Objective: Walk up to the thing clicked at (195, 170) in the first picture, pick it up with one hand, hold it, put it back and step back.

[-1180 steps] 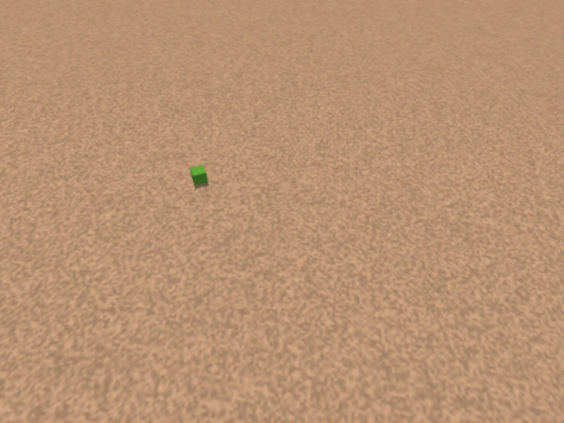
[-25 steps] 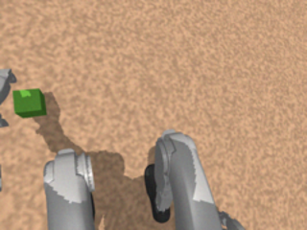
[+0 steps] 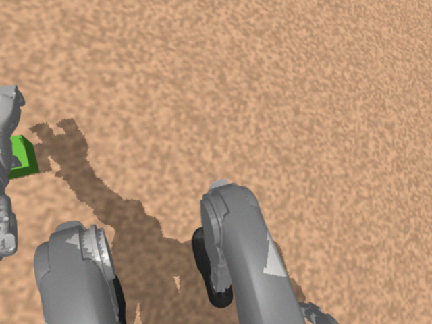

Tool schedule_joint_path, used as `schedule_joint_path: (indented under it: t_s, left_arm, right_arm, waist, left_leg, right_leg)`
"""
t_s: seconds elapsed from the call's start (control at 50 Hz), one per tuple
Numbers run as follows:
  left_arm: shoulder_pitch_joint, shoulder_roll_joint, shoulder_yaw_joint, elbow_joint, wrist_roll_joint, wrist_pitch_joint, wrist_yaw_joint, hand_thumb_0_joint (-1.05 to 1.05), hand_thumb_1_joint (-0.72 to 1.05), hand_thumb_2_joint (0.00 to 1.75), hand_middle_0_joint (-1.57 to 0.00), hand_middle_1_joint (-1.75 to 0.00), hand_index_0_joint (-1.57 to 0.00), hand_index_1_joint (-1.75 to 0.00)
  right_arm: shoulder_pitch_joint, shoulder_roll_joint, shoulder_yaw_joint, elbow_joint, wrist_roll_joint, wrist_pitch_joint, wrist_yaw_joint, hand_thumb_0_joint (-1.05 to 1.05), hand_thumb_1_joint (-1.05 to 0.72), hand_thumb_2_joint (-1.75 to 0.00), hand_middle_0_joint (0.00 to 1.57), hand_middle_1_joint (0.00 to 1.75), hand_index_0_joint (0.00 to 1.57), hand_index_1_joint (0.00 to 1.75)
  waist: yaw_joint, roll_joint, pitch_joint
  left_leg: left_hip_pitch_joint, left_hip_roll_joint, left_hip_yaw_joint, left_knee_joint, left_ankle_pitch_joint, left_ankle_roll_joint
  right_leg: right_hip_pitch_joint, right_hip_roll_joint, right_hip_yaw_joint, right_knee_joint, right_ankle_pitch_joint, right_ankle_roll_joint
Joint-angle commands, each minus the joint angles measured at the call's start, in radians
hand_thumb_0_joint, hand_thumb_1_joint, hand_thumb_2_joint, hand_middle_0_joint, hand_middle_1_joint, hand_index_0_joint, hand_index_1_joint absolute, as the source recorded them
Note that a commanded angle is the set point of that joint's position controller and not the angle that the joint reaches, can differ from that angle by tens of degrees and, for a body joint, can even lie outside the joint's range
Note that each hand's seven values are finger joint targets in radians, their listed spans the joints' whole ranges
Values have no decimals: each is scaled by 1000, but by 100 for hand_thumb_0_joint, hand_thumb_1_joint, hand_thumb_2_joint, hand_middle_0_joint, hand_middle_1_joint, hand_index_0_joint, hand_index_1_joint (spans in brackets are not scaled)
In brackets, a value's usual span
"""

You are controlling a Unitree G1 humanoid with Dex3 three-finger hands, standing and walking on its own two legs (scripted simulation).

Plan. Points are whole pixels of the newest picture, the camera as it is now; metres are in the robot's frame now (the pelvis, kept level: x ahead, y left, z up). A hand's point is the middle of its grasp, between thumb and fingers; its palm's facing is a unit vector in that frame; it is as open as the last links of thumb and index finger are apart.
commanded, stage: approach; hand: left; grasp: from above
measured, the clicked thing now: (12, 158) +0.49 +0.28 -0.30
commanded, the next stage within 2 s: close in in 0.12 s
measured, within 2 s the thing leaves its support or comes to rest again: neither
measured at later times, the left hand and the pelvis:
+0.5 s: hand out of the picture +0.48 +0.28 -0.19, palm faces -0.48 -0.07 -0.88, open 12.3 cm; pelvis +0.00 +0.00 +0.00, yaw +0 degrees
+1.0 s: hand (6, 157) +0.48 +0.28 -0.25, palm faces -0.47 -0.09 -0.88, open 13.1 cm; pelvis +0.00 +0.00 -0.03, yaw -3 degrees
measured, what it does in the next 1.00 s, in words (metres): stands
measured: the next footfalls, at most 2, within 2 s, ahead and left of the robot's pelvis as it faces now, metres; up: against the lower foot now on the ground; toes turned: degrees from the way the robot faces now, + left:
none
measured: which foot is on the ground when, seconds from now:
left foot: down 0.00-1.00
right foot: down 0.00-1.00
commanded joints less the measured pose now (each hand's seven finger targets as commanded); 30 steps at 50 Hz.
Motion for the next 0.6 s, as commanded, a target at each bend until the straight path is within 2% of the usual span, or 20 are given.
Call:
schedule_joint_path:
  t_s: [0.0, 0.06, 0.08, 0.1, 0.14, 0.16, 0.2, 0.22, 0.24, 0.28, 0.32, 0.36, 0.38, 0.42, 0.44, 0.46, 0.48, 0.5, 0.52, 0.58]
  left_arm:
    - [-245, 305, 28, -152, -56, 3, -4, 0, -35, 86, -28, -80, -27, -81]
    - [-246, 312, 32, -196, -58, -38, -36, 0, -35, 85, -28, -82, -27, -83]
    - [-278, 320, 36, -243, -61, -58, -42, 0, -34, 85, -28, -83, -27, -84]
    - [-290, 319, 37, -255, -62, -75, -47, 0, -32, 86, -29, -82, -28, -83]
    - [-335, 299, 24, -316, -56, -110, -57, 0, -33, 86, -29, -83, -28, -84]
    - [-334, 249, -7, -299, -55, -120, -59, 0, -33, 85, -28, -83, -28, -84]
    - [-387, 208, -42, -312, -54, -140, -60, 0, -32, 90, -29, -87, -28, -88]
    - [-387, 228, -39, -317, -47, -144, -56, 0, -34, 88, -27, -86, -26, -87]
    - [-356, 241, -37, -303, -41, -144, -49, 0, -36, 88, -25, -87, -25, -87]
    - [-317, 210, -52, -200, -26, -129, -41, 0, -33, 89, -26, -87, -26, -87]
    - [-308, 206, -58, -156, -17, -118, -28, 0, -29, 94, -29, -90, -28, -90]
    - [-288, 218, -51, -125, -2, -105, -17, 0, -25, 91, -32, -88, -32, -87]
    - [-294, 252, -31, -120, 9, -102, -7, 0, -24, 89, -32, -87, -32, -87]
    - [-296, 247, -28, -86, 15, -95, 1, 0, -23, 85, -31, -86, -32, -85]
    - [-322, 265, -19, -109, 20, -98, 10, 0, -26, 84, -30, -84, -30, -84]
    - [-336, 295, -3, -129, 21, -100, 21, 0, -25, 86, -31, -85, -31, -84]
    - [-317, 303, 4, -102, 23, -97, 32, 0, -27, 84, -30, -83, -30, -83]
    - [-306, 296, 11, -80, 27, -95, 42, 0, -27, 83, -29, -84, -29, -83]
    - [-315, 274, -1, -72, 30, -96, 47, 0, -31, 83, -27, -80, -27, -81]
    - [-337, 310, 16, -53, 38, -103, 74, 0, -34, 84, -26, -79, -24, -80]
  right_arm:
    - [165, -256, -83, -15, 14, -9, -15, 0, -90, -89, 20, 30, 20, 30]
    - [181, -254, -86, -1, 6, -11, -15, 0, -90, -90, 20, 30, 20, 30]
    - [189, -254, -89, 3, 4, -10, -17, 0, -90, -90, 20, 30, 20, 30]
    - [200, -255, -92, 3, -1, -10, -20, 0, -90, -90, 20, 30, 20, 30]
    - [217, -262, -105, 12, -7, -9, -23, 0, -90, -90, 20, 30, 20, 30]
    - [218, -258, -105, 18, -10, -10, -22, 0, -90, -90, 20, 30, 20, 30]
    - [225, -256, -112, 28, -15, -10, -21, 0, -90, -90, 20, 30, 20, 30]
    - [230, -260, -111, 28, -14, -9, -21, 0, -90, -90, 20, 30, 20, 30]
    - [227, -260, -115, 31, -13, -5, -22, 0, -90, -90, 20, 30, 20, 30]
    - [230, -266, -110, 34, -15, -4, -20, 0, -90, -90, 20, 30, 20, 30]
    - [222, -265, -99, 31, -9, 3, -20, 0, -90, -89, 20, 30, 20, 30]
    - [213, -265, -89, 23, -11, 3, -18, 0, -89, -89, 20, 30, 20, 30]
    - [213, -273, -87, 17, -12, 4, -16, 0, -89, -89, 20, 30, 20, 30]
    - [200, -273, -80, 7, -15, 0, -12, 0, -89, -89, 20, 30, 20, 30]
    - [201, -273, -75, -2, -18, -2, -10, 0, -89, -89, 20, 30, 20, 30]
    - [194, -273, -72, -7, -19, -4, -10, 0, -89, -89, 20, 30, 20, 30]
    - [191, -276, -73, -7, -19, -7, -7, 0, -89, -89, 20, 30, 20, 30]
    - [192, -281, -74, -16, -23, -12, -5, 0, -89, -89, 20, 30, 20, 30]
    - [189, -270, -68, -17, -29, -18, 1, 0, -89, -90, 20, 30, 20, 30]
    - [185, -282, -60, -21, -35, -31, 0, 0, -89, -90, 20, 30, 20, 30]
  waist:
    - [49, 236, -662]
    - [41, 250, -645]
    - [39, 253, -665]
    - [24, 254, -662]
    - [14, 302, -666]
    - [4, 313, -644]
    - [-22, 313, -647]
    - [-12, 325, -663]
    - [13, 341, -693]
    - [3, 327, -639]
    - [5, 323, -630]
    - [11, 330, -614]
    - [14, 343, -605]
    - [-3, 320, -568]
    - [-5, 334, -583]
    - [7, 340, -625]
    - [15, 354, -621]
    - [3, 351, -606]
    - [-16, 345, -600]
    - [-24, 332, -580]
  left_leg:
    - [401, -17, 115, -245, 177, 51]
    - [404, -18, 117, -223, 176, 43]
    - [414, -18, 113, -223, 173, 41]
    - [418, -20, 109, -220, 165, 38]
    - [464, -17, 101, -221, 155, 26]
    - [482, -16, 100, -221, 145, 21]
    - [504, -10, 86, -223, 123, 19]
    - [508, -12, 85, -233, 129, 20]
    - [523, -12, 87, -245, 137, 19]
    - [524, -12, 83, -244, 171, 16]
    - [522, -13, 72, -254, 202, 17]
    - [534, -13, 71, -254, 234, 15]
    - [527, -14, 70, -258, 244, 14]
    - [513, -13, 70, -247, 238, 18]
    - [511, -14, 72, -246, 234, 21]
    - [517, -14, 73, -245, 235, 23]
    - [528, -15, 75, -246, 241, 20]
    - [529, -12, 70, -243, 245, 16]
    - [521, -11, 73, -231, 222, 21]
    - [478, -12, 75, -225, 186, 27]
  right_leg:
    - [436, 23, -84, -203, 169, -86]
    - [445, 23, -83, -197, 157, -90]
    - [452, 23, -85, -205, 153, -88]
    - [444, 22, -90, -207, 139, -90]
    - [397, 20, -101, -211, 119, -98]
    - [368, 20, -106, -210, 112, -100]
    - [341, 25, -119, -212, 99, -98]
    - [353, 23, -120, -210, 106, -96]
    - [366, 25, -119, -206, 114, -95]
    - [333, 22, -128, -197, 147, -96]
    - [323, 23, -134, -179, 177, -97]
    - [323, 22, -134, -168, 204, -96]
    - [325, 16, -134, -165, 213, -94]
    - [311, 18, -134, -161, 210, -93]
    - [328, 19, -133, -164, 210, -92]
    - [344, 22, -131, -162, 212, -92]
    - [334, 20, -128, -154, 216, -94]
    - [320, 18, -133, -148, 215, -94]
    - [323, 25, -134, -149, 203, -92]
    - [326, 25, -132, -156, 177, -89]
